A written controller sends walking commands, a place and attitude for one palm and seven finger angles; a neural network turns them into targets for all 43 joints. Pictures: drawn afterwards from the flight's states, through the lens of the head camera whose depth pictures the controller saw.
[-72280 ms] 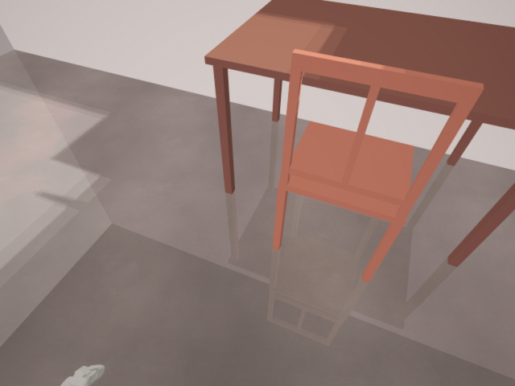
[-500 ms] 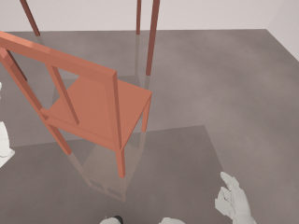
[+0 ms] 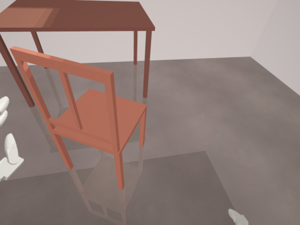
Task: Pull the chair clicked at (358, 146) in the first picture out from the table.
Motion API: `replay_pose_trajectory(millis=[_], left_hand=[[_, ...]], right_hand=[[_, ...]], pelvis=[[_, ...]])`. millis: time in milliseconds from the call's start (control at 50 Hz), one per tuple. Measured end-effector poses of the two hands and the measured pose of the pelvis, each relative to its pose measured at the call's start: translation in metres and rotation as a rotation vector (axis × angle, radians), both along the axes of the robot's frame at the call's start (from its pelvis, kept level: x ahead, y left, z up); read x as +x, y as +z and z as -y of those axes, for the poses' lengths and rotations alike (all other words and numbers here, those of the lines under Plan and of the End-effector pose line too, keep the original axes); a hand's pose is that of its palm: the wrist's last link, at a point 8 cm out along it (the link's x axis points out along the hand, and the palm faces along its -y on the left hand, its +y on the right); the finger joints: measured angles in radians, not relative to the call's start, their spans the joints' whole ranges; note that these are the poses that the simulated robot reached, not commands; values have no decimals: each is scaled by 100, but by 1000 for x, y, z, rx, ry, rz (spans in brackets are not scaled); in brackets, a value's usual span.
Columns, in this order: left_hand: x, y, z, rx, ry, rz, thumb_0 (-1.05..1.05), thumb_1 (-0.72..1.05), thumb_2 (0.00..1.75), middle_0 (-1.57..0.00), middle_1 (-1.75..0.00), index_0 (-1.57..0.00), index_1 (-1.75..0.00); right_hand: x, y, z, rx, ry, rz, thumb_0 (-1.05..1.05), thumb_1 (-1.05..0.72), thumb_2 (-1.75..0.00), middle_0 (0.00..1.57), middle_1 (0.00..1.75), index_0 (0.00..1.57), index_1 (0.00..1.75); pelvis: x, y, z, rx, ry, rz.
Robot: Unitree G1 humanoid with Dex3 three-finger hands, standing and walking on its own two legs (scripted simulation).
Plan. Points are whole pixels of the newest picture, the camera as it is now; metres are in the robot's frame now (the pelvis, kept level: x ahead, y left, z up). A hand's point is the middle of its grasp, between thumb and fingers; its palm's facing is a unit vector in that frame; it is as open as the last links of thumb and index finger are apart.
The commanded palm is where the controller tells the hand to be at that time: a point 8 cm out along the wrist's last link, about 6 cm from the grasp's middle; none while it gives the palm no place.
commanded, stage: stop stepping back and stand still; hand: left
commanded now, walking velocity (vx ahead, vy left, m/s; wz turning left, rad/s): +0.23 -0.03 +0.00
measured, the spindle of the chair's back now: (72, 103) +0.64 +0.34 -0.07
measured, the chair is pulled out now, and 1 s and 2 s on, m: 0.64 0.64 0.64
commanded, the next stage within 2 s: let the arm hang, fingers relaxed in 0.28 s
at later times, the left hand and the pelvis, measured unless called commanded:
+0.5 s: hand (50, 186) +0.22 +0.25 +0.02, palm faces +0.23 -0.90 -0.36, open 7.4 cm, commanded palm none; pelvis +0.00 +0.01 +0.00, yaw +6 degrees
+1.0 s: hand out of the picture -0.04 +0.18 -0.16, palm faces +0.09 -0.96 -0.27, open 7.3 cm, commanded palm none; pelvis +0.01 -0.02 +0.00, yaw +4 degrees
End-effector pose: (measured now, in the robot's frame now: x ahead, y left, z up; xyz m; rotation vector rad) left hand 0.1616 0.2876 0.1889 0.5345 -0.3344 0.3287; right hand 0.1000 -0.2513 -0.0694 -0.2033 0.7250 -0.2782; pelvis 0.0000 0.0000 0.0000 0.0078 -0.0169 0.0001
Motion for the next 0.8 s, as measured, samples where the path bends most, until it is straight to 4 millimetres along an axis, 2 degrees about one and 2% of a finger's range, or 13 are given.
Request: replay_pose_trajectory(millis=[100,180,220,300,400,440,500,560,600,620,660,720,800], left_hand=[[-16,17,3,114,23,35,1,88,89,-21,-31,-21,-30],[-19,10,-3,79,89,35,1,88,89,-21,-31,-21,-30],[-18,1,-7,15,114,15,1,88,89,-21,-31,-21,-30],[-14,-15,-5,-73,108,-32,1,89,90,-21,-31,-21,-30],[-2,-22,0,-70,22,-23,1,89,90,-21,-31,-21,-30],[17,-59,-5,-125,31,-193,0,89,90,-21,-31,-20,-30],[29,-146,-4,-291,90,-562,0,89,90,-20,-30,-20,-30],[7,-234,19,-410,110,-893,0,90,90,-20,-30,-19,-30],[-23,-281,43,-479,109,-1110,1,91,90,-20,-30,-19,-30],[-42,-298,55,-509,105,-1213,1,91,90,-20,-30,-19,-30],[-80,-320,77,-568,105,-1380,1,91,89,-20,-30,-19,-30],[-114,-327,70,-626,226,-1418,-3,99,89,-21,-30,-20,-30],[-156,-325,58,-606,318,-1522,-3,98,89,-21,-30,-20,-30]], right_hand=[[2,-19,-7,55,47,-24,1,-91,-89,20,30,20,30],[10,-34,-6,78,75,-70,1,-91,-89,20,30,20,30],[12,-31,-6,78,83,-89,1,-91,-89,20,30,20,30],[18,-11,-6,40,93,-72,1,-91,-89,21,30,20,30],[35,2,-6,-35,123,-19,1,-91,-89,20,30,20,30],[38,-6,-6,-24,161,-74,1,-91,-89,20,30,20,30],[38,-22,-11,-1,189,-168,1,-91,-89,20,30,20,30],[33,-36,-17,38,194,-227,1,-91,-89,20,30,20,30],[24,-42,-21,66,172,-263,1,-91,-89,20,30,20,30],[18,-43,-22,78,161,-285,1,-91,-89,20,30,20,30],[4,-47,-25,92,149,-341,0,-91,-89,20,30,20,30],[-19,-54,-25,99,147,-450,0,-91,-89,20,30,20,30],[-40,-59,-11,87,120,-541,0,-94,-89,21,30,20,30]], pelvis=[[-3,-7,10,-8,-4,6],[-10,-11,13,-33,11,18],[-10,-6,12,-22,8,17],[-7,1,11,-2,5,7],[-2,-3,2,-22,25,-1],[-2,-2,-3,-33,65,-26],[0,-2,-6,-34,98,-43],[2,-8,0,4,78,-27],[3,-8,2,0,68,-11],[4,-7,3,-4,70,-7],[5,-5,5,-9,71,-3],[5,-1,9,-15,82,-1],[4,1,11,-18,85,4]])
